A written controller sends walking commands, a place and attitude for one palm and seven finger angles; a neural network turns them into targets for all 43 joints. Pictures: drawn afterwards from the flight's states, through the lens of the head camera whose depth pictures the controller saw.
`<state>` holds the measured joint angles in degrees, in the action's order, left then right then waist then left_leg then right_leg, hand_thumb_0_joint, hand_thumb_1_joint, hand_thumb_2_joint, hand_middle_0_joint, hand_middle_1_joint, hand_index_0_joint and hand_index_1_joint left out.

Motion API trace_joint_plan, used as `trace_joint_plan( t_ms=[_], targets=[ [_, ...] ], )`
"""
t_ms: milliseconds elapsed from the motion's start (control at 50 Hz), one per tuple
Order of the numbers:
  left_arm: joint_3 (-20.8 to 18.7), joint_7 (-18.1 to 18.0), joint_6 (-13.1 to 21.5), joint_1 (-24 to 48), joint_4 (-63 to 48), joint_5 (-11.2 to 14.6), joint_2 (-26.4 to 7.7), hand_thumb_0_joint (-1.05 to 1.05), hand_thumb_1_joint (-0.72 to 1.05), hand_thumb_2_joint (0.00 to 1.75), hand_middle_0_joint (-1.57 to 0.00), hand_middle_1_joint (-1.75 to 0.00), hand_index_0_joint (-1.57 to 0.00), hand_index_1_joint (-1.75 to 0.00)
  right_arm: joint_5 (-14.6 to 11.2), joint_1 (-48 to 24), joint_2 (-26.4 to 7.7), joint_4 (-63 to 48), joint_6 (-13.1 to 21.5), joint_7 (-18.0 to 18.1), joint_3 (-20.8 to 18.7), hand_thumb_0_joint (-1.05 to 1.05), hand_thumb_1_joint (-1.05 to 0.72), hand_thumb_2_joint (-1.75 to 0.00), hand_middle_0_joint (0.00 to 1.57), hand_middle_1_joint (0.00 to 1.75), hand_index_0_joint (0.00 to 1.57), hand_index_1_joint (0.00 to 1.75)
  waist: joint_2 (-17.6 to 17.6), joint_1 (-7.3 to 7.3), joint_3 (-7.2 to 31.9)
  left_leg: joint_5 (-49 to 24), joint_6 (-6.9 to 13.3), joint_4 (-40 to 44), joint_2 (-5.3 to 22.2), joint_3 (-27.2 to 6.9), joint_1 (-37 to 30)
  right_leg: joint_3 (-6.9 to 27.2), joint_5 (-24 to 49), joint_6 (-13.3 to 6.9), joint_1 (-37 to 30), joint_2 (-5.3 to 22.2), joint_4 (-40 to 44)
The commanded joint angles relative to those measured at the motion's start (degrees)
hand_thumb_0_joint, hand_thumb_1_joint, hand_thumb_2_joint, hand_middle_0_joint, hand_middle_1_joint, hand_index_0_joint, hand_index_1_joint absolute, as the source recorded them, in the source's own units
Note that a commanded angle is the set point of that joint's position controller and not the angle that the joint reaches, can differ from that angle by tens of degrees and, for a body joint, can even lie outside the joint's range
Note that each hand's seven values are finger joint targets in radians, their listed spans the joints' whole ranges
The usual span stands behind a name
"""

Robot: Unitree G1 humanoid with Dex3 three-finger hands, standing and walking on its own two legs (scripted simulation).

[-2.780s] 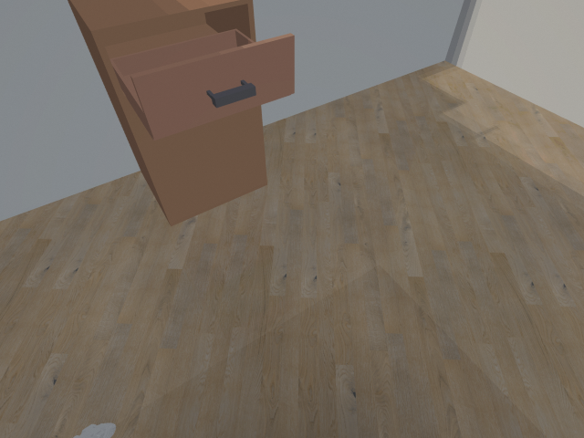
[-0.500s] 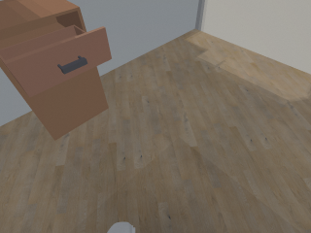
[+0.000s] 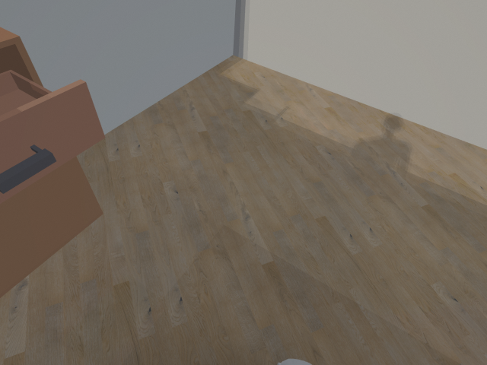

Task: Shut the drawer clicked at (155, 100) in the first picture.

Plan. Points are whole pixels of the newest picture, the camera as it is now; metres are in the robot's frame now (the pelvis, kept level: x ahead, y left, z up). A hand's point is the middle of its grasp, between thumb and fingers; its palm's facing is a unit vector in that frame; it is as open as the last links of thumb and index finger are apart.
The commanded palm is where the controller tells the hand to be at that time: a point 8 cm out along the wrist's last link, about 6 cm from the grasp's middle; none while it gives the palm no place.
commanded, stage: walk to a spot facing it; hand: left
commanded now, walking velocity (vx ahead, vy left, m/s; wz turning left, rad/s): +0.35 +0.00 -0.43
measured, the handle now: (18, 165) +0.46 +0.55 -0.03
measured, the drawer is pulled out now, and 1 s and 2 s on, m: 0.30 0.30 0.30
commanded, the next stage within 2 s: turn to face it in 0.62 s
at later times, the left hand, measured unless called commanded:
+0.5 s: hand (223, 254) +0.39 +0.08 -0.17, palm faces -0.26 -0.95 -0.16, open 7.3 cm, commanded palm none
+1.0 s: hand (203, 234) +0.44 +0.14 -0.18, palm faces -0.13 -0.98 -0.16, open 7.3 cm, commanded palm none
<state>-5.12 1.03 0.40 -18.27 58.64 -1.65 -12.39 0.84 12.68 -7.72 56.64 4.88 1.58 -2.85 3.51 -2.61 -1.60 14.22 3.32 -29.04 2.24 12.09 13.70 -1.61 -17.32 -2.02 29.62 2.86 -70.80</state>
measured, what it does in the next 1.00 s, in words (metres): walks ahead: right foot, then left foot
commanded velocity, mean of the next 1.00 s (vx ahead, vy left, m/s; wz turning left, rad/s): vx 0.22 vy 0.00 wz -0.04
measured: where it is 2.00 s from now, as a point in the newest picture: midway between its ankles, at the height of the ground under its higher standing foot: (264, 321)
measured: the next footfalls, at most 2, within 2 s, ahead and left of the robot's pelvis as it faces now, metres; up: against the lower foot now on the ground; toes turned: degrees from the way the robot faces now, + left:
right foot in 0.40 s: +0.29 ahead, -0.15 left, +0.00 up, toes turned -19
left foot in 0.82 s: +0.50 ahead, +0.03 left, +0.00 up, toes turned -6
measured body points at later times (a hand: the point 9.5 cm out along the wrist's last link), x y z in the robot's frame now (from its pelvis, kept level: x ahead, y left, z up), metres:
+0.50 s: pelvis +0.21 -0.05 -0.01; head +0.25 -0.06 +0.43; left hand +0.40 +0.13 -0.15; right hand +0.06 -0.23 -0.16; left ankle +0.10 +0.09 -0.63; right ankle +0.25 -0.14 -0.74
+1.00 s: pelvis +0.40 -0.04 +0.00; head +0.42 -0.02 +0.45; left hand +0.45 +0.19 -0.17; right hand +0.42 -0.28 -0.13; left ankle +0.46 +0.03 -0.74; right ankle +0.32 -0.16 -0.66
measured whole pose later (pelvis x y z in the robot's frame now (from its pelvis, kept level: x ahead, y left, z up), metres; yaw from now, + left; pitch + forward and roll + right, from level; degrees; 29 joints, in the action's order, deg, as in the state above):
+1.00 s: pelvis +0.40 -0.04 +0.00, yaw -11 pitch +0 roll -2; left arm -2.9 -0.5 0.0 -15.4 61.2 -0.7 -11.1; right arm 0.7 11.1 -8.7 57.8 2.1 1.4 -1.3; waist 2.0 -1.0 -2.9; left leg 11.3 3.4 -28.3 1.1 5.4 16.7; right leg -3.3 -25.6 2.1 22.8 2.9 -59.6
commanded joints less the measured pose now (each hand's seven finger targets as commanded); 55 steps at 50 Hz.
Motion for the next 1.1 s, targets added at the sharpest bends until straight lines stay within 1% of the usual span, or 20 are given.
trace_joint_plan(
  t_ms=[0, 140, 260, 300, 340, 360, 380, 400, 460, 500, 540, 680, 760, 780, 800, 820, 860, 900, 940, 1080],
  targets=[
    [0.0, 1.1, -0.7, -1.2, -3.8, -0.6, 1.3, 0.0, 0.9, 0.9, -0.2, -0.3, -0.2, -0.3, 0.4, 6.4, -6.6, -0.7, 1.5, -0.3, -1.2, 0.0, -0.9, -0.9, 0.2, 0.3, 0.2, 0.3, -8.3, 0.69, -3.4, -1.5, 5.2, 21.2, 16.3, -11.3, -0.4, 1.8, 7.7, 1.8, 7.6, 4.4, 4.6],
    [0.8, 1.9, -0.8, 13.4, -7.7, -0.5, 1.2, 0.0, 0.9, 0.9, -0.2, -0.3, -0.2, -0.3, 0.4, 15.4, -8.1, 2.6, 1.4, 0.0, -0.5, 0.0, -0.9, -0.9, 0.2, 0.3, 0.2, 0.3, -7.7, 4.75, -5.3, -14.1, 4.4, 19.6, 16.6, -4.4, -12.2, -2.4, 12.0, 2.7, 12.0, 4.4, 20.2],
    [1.4, 1.9, -0.1, 21.4, -9.7, -0.1, 1.4, 0.0, 0.9, 0.9, -0.2, -0.3, -0.2, -0.3, 1.2, 20.2, -9.0, 4.9, 0.2, 0.0, -0.1, 0.0, -0.9, -0.9, 0.2, 0.3, 0.2, 0.3, -9.7, 6.98, -6.8, -27.0, 3.4, 15.2, 17.9, 0.1, -17.7, -6.3, 5.8, -0.1, 7.9, 1.1, 30.4],
    [1.3, 1.6, 0.4, 18.6, -9.2, -0.1, 0.2, 0.0, 0.9, 0.9, -0.2, -0.3, -0.2, -0.3, 1.1, 20.1, -9.8, 5.0, 0.0, 0.0, -0.3, 0.0, -0.9, -0.9, 0.2, 0.3, 0.2, 0.3, -10.1, 5.32, -4.3, -40.8, 2.7, 8.3, 18.3, 2.1, -18.6, -8.0, 1.7, -1.9, 1.3, -1.2, 33.5],
    [0.5, 1.2, 1.5, 6.3, -5.3, -0.5, -2.0, 0.0, 0.9, 0.9, -0.2, -0.3, -0.2, -0.3, 0.5, 18.3, -11.2, 4.4, -0.3, -0.1, -0.6, 0.0, -0.9, -0.9, 0.2, 0.3, 0.2, 0.3, -10.6, -0.42, 4.1, -50.3, 0.1, -9.2, 15.6, 5.3, -15.7, -10.7, 4.8, -3.8, -17.0, -5.2, 39.9],
    [-0.8, 0.6, 2.3, -2.9, -2.7, -0.6, -6.6, 0.0, 0.9, 0.9, -0.2, -0.3, -0.2, -0.3, -0.3, 17.3, -10.3, 3.5, -0.3, -0.8, -0.4, 0.0, -0.9, -0.9, 0.2, 0.3, 0.2, 0.3, -5.6, -4.72, 10.9, -36.5, -2.2, -24.1, 14.4, 6.2, -1.1, -2.8, 9.8, -6.7, -36.7, 1.6, 40.8],
    [-2.5, -0.3, 2.8, -10.1, -1.2, 0.1, -13.7, 0.0, 0.9, 0.9, -0.2, -0.3, -0.2, -0.3, -1.1, 17.9, -6.1, 1.0, 0.0, -0.8, 0.2, 0.0, -0.9, -0.9, 0.2, 0.3, 0.2, 0.3, 6.1, -5.35, 19.0, 14.5, -6.0, -44.3, 4.2, 4.6, 19.7, 27.0, 21.4, -15.0, -53.6, 20.9, 43.8],
    [-2.5, -0.9, 2.2, -10.3, -1.0, 1.5, -15.2, 0.0, 0.9, 0.9, -0.2, -0.3, -0.2, -0.3, -1.0, 11.5, -7.4, -0.8, 0.0, -0.2, -0.2, 0.0, -0.9, -0.9, 0.2, 0.3, 0.2, 0.3, -0.1, -5.87, 16.3, 19.0, -4.9, -52.9, 3.5, -4.6, 24.6, 30.6, 30.6, -18.1, -49.2, 23.6, 48.5],
    [-0.4, -1.5, 2.6, 1.9, -3.4, 1.2, -7.7, 0.0, 0.9, 0.9, -0.2, -0.3, -0.2, -0.3, 0.3, 9.2, -5.9, 0.0, -1.7, -0.4, -0.7, 0.0, -0.9, -0.9, 0.2, 0.3, 0.2, 0.3, -2.0, 0.92, 1.8, 6.7, -5.1, -48.3, 9.3, -10.4, 21.7, 16.0, 16.2, -11.5, -23.2, 16.7, 54.9],
    [0.2, -1.8, 3.3, 5.0, -3.5, 0.5, -5.5, 0.0, 0.9, 0.9, -0.2, -0.3, -0.2, -0.3, 0.8, 12.8, -3.9, 1.7, -2.9, -0.7, -0.6, 0.0, -0.9, -0.9, 0.2, 0.3, 0.2, 0.3, -1.4, 4.53, -0.3, 5.4, -5.7, -40.7, 9.1, -9.5, 16.2, 10.2, 15.1, -9.7, -14.5, 13.2, 57.1],
    [0.3, -1.6, 3.5, 5.2, -3.1, 0.4, -5.0, 0.0, 0.9, 0.9, -0.2, -0.3, -0.2, -0.3, 0.7, 13.8, -2.8, 1.9, -3.5, -1.0, -0.6, 0.0, -0.9, -0.9, 0.2, 0.3, 0.2, 0.3, 0.7, 5.83, 0.0, 3.3, -6.5, -34.1, 8.2, -8.0, 14.2, 6.4, 14.4, -8.9, -11.6, 10.4, 57.5],
    [0.3, -1.2, 3.6, -0.3, -1.2, 0.3, -5.8, 0.0, 0.9, 0.9, -0.2, -0.3, -0.2, -0.3, 0.6, 0.2, -4.0, -2.5, -2.4, -2.3, -0.6, 0.0, -0.9, -0.9, 0.2, 0.3, 0.2, 0.3, 3.4, 1.88, -2.1, -0.6, -6.2, -14.1, 5.0, -6.2, 12.9, 8.9, 12.2, -8.5, -17.1, 9.6, 56.8],
    [0.4, -1.7, 3.1, -0.3, 0.0, 0.7, -6.0, 0.0, 0.9, 0.9, -0.2, -0.3, -0.2, -0.3, 0.4, 4.1, -5.9, -0.2, -1.6, -1.8, 0.0, 0.0, -0.9, -0.9, 0.2, 0.3, 0.2, 0.3, 0.1, 4.46, 0.2, -6.8, -4.6, -0.2, 2.0, -4.6, -0.4, 3.1, 22.6, -4.5, -20.0, 7.4, 46.7],
    [0.9, -1.8, 2.8, -1.6, 0.2, 0.9, -4.5, 0.0, 0.9, 0.9, -0.2, -0.3, -0.2, -0.3, 0.6, 8.9, -8.5, 1.5, -1.2, -1.4, -0.4, 0.0, -0.9, -0.9, 0.2, 0.3, 0.2, 0.3, -5.6, 5.95, 3.4, -15.0, -3.2, 2.8, 4.1, -8.3, -9.4, 0.8, 21.0, -2.2, -17.1, 4.8, 37.1],
    [1.5, -1.7, 2.6, -4.1, 0.0, 1.3, -2.0, 0.0, 0.9, 0.9, -0.2, -0.3, -0.2, -0.3, 1.1, 13.4, -13.8, 1.9, -1.0, -1.1, -1.4, 0.0, -0.9, -0.9, 0.2, 0.3, 0.2, 0.3, -17.9, 6.46, 7.1, -28.5, 2.2, 3.8, 15.6, -21.7, -18.6, -4.3, 3.6, 0.9, -7.4, -0.9, 23.7],
    [2.2, -2.0, 2.6, -4.6, -0.5, 1.2, -1.2, 0.0, 0.9, 0.9, -0.2, -0.3, -0.2, -0.3, 0.6, 14.7, -15.5, 2.6, -1.8, -0.6, -1.2, 0.0, -0.9, -0.9, 0.2, 0.3, 0.2, 0.3, -24.1, 6.28, 8.0, -34.4, 7.7, 9.3, 22.9, -30.8, -19.0, -4.0, -18.8, 2.5, -2.3, -3.4, 10.7],
    [1.8, -2.2, 2.0, 0.3, -0.5, 0.7, -2.5, 0.0, 0.9, 0.9, -0.2, -0.3, -0.2, -0.3, 0.4, 9.0, -12.5, 1.6, -2.3, 0.1, -0.4, 0.0, -0.9, -0.9, 0.2, 0.3, 0.2, 0.3, -15.2, 5.23, 1.7, -30.6, 9.0, 10.5, 20.1, -29.0, -9.1, 0.5, -15.2, 2.7, 1.0, 0.5, 4.6],
    [1.8, -1.7, 1.2, 0.7, -0.3, 0.7, -1.7, 0.0, 0.9, 0.9, -0.2, -0.3, -0.2, -0.3, 0.2, 3.0, -10.6, 0.1, -2.1, -0.1, 0.1, 0.0, -0.9, -0.9, 0.2, 0.3, 0.2, 0.3, -10.5, 2.49, -0.6, -27.8, 6.7, 12.0, 15.6, -22.5, -2.3, 0.5, -9.3, 3.9, -1.9, 2.3, 7.8],
    [1.4, -1.8, 0.0, -0.5, -0.5, 0.7, -1.3, 0.0, 0.9, 0.9, -0.2, -0.3, -0.2, -0.3, 0.0, 1.8, -11.1, -0.7, -2.5, -0.2, -0.3, 0.0, -0.9, -0.9, 0.2, 0.3, 0.2, 0.3, -11.9, 1.87, 2.5, -26.0, 5.6, 12.3, 12.7, -19.8, -1.1, -0.1, -6.1, 4.9, -4.5, 1.7, 9.8],
    [0.3, -2.4, -1.3, 5.2, -5.6, 0.7, -1.1, 0.0, 0.9, 0.9, -0.2, -0.3, -0.2, -0.3, 0.3, 3.0, -12.5, -2.0, -4.2, -0.5, -2.6, 0.0, -0.9, -0.9, 0.2, 0.3, 0.2, 0.3, -10.9, 3.73, 4.3, -18.4, 7.0, 11.2, 11.5, -25.0, -3.9, 0.1, -5.4, 6.4, -1.7, 0.9, 18.2]
  ],
)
